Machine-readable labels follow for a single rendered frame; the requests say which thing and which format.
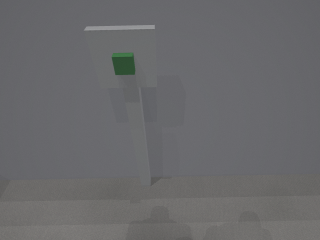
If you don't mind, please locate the button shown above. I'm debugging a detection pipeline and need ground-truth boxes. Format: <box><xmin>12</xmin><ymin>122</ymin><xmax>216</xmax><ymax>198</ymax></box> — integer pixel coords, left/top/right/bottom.
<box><xmin>111</xmin><ymin>52</ymin><xmax>136</xmax><ymax>75</ymax></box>

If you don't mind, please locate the panel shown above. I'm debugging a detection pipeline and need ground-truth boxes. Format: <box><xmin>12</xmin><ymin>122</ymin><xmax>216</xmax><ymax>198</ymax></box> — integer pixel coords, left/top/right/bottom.
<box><xmin>84</xmin><ymin>25</ymin><xmax>157</xmax><ymax>187</ymax></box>

